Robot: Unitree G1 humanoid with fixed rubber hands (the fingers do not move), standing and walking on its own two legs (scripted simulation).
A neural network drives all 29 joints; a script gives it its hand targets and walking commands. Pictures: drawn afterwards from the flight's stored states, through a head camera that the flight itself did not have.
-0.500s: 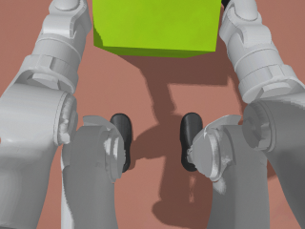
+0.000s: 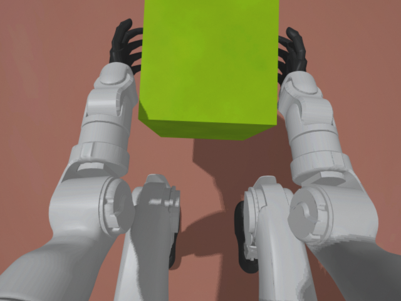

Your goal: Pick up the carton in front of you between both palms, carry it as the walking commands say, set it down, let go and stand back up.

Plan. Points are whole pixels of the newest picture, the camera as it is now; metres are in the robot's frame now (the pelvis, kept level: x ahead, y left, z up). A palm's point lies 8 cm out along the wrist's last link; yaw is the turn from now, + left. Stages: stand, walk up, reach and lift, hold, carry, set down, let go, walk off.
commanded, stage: reach and lift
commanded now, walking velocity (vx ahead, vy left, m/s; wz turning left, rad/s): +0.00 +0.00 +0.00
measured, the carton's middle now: (206, 84) +0.52 +0.02 -0.14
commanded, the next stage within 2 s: none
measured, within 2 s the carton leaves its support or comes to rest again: neither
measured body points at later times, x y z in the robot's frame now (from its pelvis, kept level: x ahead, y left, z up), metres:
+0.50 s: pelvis +0.02 +0.00 +0.12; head +0.24 +0.01 +0.51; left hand +0.49 +0.17 +0.07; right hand +0.49 -0.14 +0.07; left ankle +0.12 +0.12 -0.38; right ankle +0.11 -0.13 -0.38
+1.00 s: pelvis +0.06 +0.00 +0.27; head +0.18 +0.01 +0.70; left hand +0.44 +0.16 +0.23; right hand +0.45 -0.14 +0.23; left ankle +0.12 +0.12 -0.38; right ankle +0.11 -0.13 -0.38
